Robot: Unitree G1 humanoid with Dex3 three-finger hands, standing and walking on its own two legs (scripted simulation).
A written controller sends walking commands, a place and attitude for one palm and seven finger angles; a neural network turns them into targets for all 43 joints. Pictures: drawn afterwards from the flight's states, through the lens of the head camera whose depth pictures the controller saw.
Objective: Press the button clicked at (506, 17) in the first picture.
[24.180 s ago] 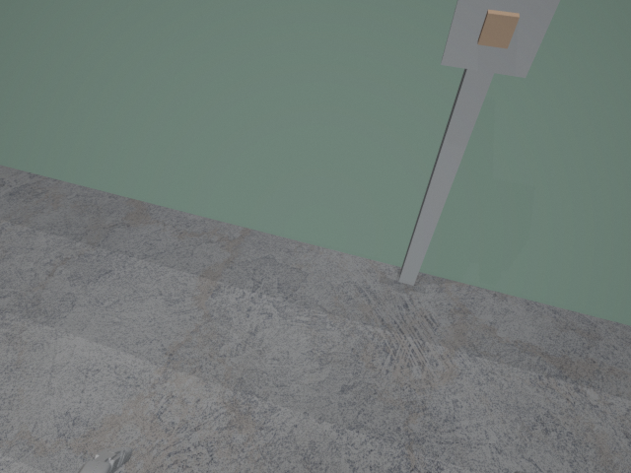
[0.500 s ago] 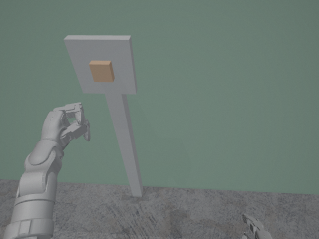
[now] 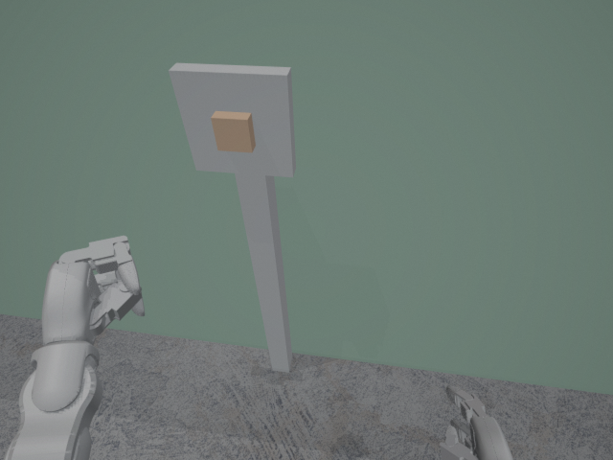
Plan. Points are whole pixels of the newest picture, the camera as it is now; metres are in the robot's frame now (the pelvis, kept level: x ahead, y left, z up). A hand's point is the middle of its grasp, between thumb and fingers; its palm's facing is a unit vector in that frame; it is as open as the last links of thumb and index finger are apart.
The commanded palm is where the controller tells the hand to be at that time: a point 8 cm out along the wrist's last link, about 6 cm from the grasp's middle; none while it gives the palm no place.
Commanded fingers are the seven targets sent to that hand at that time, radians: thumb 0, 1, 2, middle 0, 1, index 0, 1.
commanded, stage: draw the hand back to the body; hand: left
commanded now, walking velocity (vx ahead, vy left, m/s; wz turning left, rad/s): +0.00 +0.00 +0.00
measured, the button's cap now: (234, 131) +0.54 +0.19 +0.18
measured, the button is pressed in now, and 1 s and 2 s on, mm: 0 0 0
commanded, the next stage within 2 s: step back with the hand held close in 0.66 s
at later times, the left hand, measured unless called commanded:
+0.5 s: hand (86, 332) +0.19 +0.25 +0.15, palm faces +0.41 -0.83 -0.37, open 3.1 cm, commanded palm +0.14 +0.29 +0.17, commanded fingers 0.00 0.90 0.90 -1.30 -1.50 -1.30 -1.50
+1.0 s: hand (95, 323) +0.20 +0.25 +0.14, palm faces +0.33 -0.83 -0.45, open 3.1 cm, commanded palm +0.14 +0.29 +0.17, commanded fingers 0.00 0.90 0.90 -1.30 -1.50 -1.30 -1.50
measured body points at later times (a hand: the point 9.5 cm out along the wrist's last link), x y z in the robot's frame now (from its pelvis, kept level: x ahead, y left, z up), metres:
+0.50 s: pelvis +0.02 +0.01 +0.00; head -0.01 -0.01 +0.45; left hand +0.16 +0.29 +0.17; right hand +0.21 -0.21 -0.08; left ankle +0.02 +0.11 -0.74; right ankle +0.00 -0.10 -0.74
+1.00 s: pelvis +0.01 +0.01 +0.00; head +0.03 +0.00 +0.45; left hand +0.18 +0.29 +0.17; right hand +0.19 -0.22 -0.09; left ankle +0.02 +0.11 -0.74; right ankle +0.00 -0.10 -0.74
